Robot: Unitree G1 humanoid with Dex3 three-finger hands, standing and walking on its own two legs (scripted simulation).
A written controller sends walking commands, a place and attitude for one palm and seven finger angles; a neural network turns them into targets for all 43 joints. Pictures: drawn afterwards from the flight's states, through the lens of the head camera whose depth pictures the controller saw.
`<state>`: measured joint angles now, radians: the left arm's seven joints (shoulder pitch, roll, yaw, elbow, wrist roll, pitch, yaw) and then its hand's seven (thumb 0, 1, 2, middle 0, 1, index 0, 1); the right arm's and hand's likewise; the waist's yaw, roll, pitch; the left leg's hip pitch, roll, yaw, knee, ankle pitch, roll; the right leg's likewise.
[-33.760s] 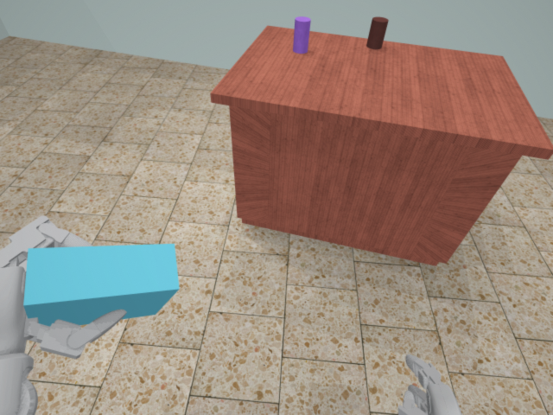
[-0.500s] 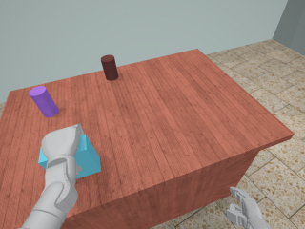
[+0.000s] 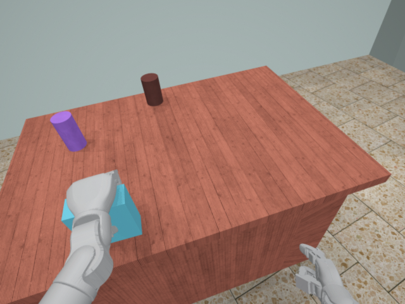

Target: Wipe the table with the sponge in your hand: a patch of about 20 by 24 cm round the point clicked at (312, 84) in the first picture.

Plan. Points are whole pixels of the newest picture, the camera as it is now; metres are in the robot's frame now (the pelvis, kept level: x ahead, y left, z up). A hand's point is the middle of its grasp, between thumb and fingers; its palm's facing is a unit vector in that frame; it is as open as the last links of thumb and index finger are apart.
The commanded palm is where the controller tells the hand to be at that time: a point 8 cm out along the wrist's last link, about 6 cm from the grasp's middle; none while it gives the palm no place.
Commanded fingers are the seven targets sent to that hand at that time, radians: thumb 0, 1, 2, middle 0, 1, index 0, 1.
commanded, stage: slide across to the third lane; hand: left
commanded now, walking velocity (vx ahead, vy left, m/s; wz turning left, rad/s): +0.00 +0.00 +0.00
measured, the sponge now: (109, 223) +0.27 +0.26 +0.00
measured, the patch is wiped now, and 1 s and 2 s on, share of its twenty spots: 0.60 0.75 0.90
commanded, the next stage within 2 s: wipe forward along the third lane in 0.56 s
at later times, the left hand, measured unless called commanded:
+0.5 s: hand (127, 198) +0.30 +0.21 +0.05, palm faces -0.01 -0.07 -1.00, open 9.7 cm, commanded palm +0.27 +0.18 +0.11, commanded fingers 0.00 0.10 1.30 -1.20 -1.60 -1.20 -1.60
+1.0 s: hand (143, 186) +0.34 +0.19 +0.05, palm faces -0.04 -0.07 -1.00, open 9.6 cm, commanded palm +0.31 +0.19 +0.09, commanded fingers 0.00 0.10 1.30 -1.20 -1.60 -1.20 -1.60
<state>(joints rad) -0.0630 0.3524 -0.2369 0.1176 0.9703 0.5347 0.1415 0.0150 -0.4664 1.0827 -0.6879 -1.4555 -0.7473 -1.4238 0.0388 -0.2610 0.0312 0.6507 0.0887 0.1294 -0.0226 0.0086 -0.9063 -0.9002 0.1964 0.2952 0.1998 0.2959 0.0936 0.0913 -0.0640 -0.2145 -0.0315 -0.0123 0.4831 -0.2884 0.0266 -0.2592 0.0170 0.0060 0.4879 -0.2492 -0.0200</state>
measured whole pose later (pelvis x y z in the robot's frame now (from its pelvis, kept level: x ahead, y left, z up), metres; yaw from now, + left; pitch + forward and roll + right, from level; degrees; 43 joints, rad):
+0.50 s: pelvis +0.00 -0.01 +0.00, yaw +1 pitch +1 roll +0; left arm -0.23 0.29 -0.35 0.24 0.97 0.56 0.13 -0.02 -0.49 1.08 -0.73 -1.42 -0.78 -1.38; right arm 0.00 -0.25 0.03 0.68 0.09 0.13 -0.02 0.01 -0.91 -0.90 0.20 0.30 0.20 0.30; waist 0.10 0.09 -0.06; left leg -0.22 -0.03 -0.03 0.48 -0.27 0.01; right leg -0.26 0.02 -0.01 0.49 -0.24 -0.03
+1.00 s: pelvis -0.01 -0.02 +0.00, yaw +0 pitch +2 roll +1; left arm -0.40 0.25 -0.31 0.46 0.97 0.58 0.13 -0.02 -0.51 1.08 -0.76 -1.39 -0.82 -1.34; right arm 0.01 -0.27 0.04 0.69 0.10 0.16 -0.05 0.01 -0.91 -0.90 0.20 0.30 0.20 0.30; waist 0.07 0.07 -0.08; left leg -0.25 -0.01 -0.02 0.47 -0.26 0.00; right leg -0.31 0.04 0.00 0.50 -0.23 -0.05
